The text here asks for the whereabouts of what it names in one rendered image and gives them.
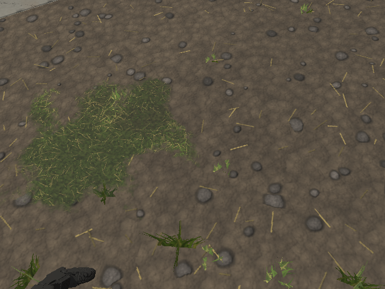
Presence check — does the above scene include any left robot hand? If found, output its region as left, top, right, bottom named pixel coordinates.
left=31, top=267, right=96, bottom=289

